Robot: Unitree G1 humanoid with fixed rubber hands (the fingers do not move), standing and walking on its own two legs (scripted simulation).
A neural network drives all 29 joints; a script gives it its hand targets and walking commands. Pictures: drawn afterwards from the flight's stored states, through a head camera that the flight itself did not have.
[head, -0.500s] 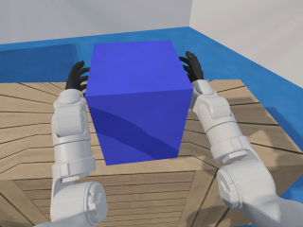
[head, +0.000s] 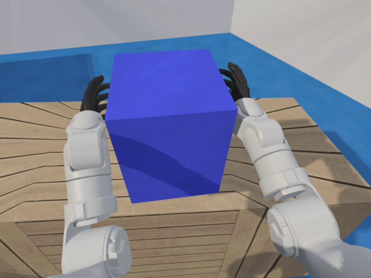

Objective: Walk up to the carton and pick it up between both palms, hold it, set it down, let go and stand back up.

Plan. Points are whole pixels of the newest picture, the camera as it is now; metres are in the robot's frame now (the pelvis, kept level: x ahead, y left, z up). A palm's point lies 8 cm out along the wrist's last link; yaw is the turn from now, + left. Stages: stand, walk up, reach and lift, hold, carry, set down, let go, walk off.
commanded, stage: hold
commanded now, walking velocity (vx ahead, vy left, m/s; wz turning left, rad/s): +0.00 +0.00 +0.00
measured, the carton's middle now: (169, 127) +0.38 +0.01 +0.17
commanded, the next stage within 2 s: none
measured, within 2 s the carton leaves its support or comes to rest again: neither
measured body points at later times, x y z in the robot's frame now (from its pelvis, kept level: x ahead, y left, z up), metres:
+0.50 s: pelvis +0.00 +0.00 +0.00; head -0.06 +0.02 +0.45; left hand +0.37 +0.15 +0.23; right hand +0.38 -0.14 +0.24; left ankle +0.05 +0.13 -0.75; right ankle -0.02 -0.11 -0.75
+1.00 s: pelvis +0.00 +0.00 +0.00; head -0.06 +0.02 +0.45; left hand +0.38 +0.16 +0.23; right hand +0.38 -0.14 +0.24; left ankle +0.05 +0.13 -0.75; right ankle -0.02 -0.11 -0.75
